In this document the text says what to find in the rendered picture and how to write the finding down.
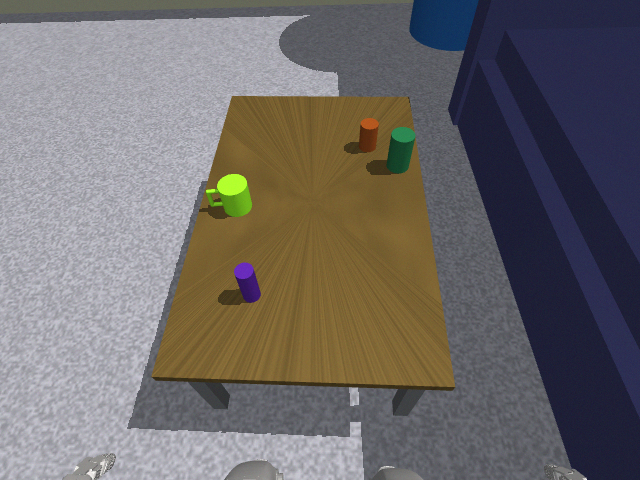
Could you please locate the sofa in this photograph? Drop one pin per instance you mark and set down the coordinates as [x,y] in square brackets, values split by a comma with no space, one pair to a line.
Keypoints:
[547,103]

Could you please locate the right robot hand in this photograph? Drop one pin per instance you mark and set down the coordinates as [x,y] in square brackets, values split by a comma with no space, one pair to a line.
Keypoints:
[554,472]

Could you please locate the coffee table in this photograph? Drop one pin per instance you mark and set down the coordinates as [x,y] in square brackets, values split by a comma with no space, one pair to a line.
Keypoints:
[342,252]

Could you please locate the left robot hand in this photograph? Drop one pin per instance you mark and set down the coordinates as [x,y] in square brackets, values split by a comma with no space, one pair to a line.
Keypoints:
[92,468]

